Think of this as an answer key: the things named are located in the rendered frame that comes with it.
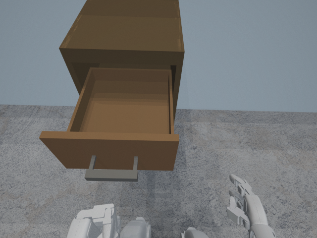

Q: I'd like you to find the handle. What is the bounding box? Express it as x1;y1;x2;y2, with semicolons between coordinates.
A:
84;155;138;182

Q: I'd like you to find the robot left thigh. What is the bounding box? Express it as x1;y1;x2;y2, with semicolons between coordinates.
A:
120;220;151;238

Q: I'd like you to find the robot right hand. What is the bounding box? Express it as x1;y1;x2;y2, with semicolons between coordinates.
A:
227;174;268;231

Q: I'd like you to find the robot left hand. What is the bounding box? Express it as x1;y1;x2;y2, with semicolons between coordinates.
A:
66;204;122;238

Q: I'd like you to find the right robot forearm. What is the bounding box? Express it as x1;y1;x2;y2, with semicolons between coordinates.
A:
249;224;276;238

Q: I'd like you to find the drawer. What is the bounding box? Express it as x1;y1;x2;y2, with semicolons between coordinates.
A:
39;67;179;171

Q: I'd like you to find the cabinet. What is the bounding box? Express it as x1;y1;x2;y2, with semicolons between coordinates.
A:
59;0;185;121

